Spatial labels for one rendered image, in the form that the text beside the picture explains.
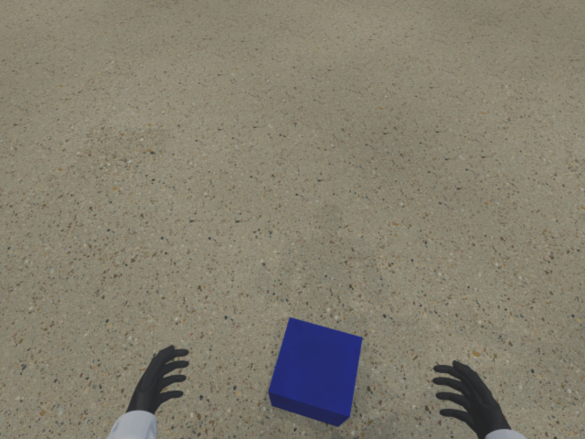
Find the robot left hand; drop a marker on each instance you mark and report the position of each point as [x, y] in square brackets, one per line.
[147, 396]

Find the robot right hand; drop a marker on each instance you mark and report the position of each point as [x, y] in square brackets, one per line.
[484, 414]

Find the carton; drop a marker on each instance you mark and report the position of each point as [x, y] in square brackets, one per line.
[315, 373]

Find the robot left forearm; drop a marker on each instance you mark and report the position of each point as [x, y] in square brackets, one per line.
[134, 425]

